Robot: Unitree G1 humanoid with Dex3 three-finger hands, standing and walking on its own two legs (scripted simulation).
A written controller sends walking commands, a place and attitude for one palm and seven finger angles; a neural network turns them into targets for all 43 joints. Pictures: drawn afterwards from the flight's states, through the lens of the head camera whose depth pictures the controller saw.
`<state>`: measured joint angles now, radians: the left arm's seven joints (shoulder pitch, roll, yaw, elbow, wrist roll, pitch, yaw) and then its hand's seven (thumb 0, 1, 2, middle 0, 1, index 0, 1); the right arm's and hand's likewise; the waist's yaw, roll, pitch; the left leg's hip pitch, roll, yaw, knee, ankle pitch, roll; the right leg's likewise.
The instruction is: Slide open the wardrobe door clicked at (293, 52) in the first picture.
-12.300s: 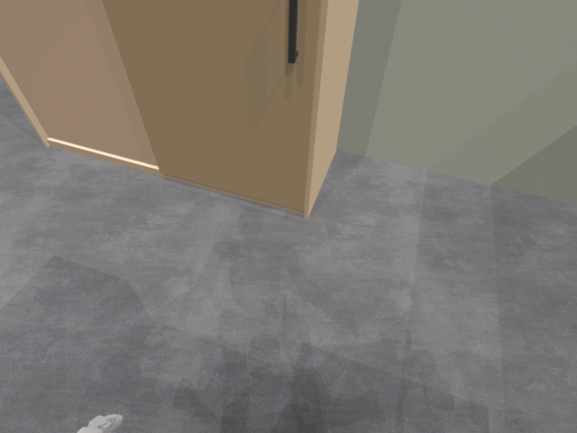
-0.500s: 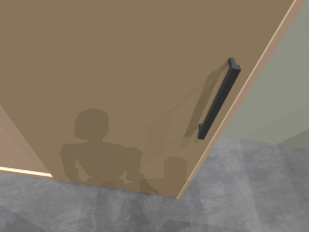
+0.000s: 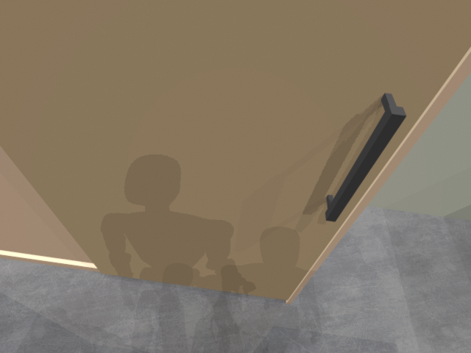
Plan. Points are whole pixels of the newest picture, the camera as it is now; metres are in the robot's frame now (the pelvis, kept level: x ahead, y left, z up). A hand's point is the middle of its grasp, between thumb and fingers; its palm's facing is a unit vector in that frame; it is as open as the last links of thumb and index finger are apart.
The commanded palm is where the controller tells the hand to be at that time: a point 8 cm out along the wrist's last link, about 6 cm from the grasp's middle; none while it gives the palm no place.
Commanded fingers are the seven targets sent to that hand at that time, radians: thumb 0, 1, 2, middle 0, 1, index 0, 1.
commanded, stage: come to a stop and stand still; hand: right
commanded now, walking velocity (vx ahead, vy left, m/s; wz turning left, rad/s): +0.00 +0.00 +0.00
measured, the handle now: (354, 167) +0.41 -0.17 +0.12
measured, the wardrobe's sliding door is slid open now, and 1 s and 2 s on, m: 0.00 0.00 0.00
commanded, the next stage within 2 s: look again from close up in 0.42 s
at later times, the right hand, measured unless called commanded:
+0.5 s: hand out of the picture +0.01 -0.15 -0.17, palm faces +0.02 +0.97 -0.22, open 7.3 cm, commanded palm none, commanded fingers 0.00 -0.90 -0.90 0.20 0.30 0.20 0.30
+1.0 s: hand out of the picture +0.00 -0.14 -0.17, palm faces +0.03 +0.98 -0.21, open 7.3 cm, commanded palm none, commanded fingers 0.00 -0.90 -0.90 0.20 0.30 0.20 0.30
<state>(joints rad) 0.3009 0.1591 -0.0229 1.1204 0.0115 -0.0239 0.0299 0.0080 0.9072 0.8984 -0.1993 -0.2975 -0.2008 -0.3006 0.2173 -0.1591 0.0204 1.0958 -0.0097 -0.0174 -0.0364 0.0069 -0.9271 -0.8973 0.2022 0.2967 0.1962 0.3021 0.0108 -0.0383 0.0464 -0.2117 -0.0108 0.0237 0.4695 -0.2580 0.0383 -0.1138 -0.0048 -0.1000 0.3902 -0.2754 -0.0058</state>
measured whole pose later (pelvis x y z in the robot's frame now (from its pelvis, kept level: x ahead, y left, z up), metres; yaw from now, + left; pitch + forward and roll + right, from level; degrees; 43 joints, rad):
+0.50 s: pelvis +0.01 +0.03 +0.00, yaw -1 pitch +0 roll -1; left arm 0.26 0.16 -0.01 1.12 0.01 -0.02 0.04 0.01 0.91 0.90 -0.20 -0.30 -0.20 -0.30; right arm 0.26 -0.15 0.02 1.12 -0.01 -0.02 -0.04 0.01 -0.92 -0.90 0.20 0.30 0.20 0.30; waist -0.01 -0.02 0.04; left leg -0.17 -0.05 0.05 0.42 -0.25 0.08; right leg -0.09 -0.05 -0.08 0.38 -0.28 0.04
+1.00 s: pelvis +0.00 +0.03 +0.00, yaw -1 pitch +0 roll -1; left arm 0.31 0.13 -0.02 1.15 0.01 -0.02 0.04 0.01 0.91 0.90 -0.20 -0.30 -0.20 -0.30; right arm 0.27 -0.15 0.01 1.12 -0.01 -0.02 -0.04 0.01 -0.92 -0.90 0.20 0.30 0.20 0.30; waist 0.00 -0.02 0.04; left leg -0.17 -0.07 0.06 0.41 -0.23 0.09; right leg -0.10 -0.06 -0.07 0.38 -0.27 0.04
